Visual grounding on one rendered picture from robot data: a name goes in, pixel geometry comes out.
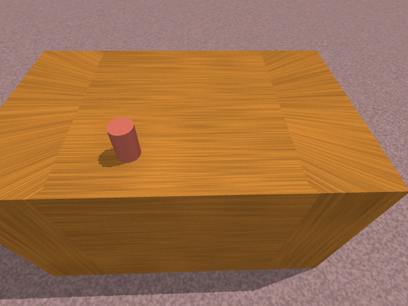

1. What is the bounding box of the can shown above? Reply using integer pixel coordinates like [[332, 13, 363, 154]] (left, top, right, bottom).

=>
[[106, 117, 141, 163]]

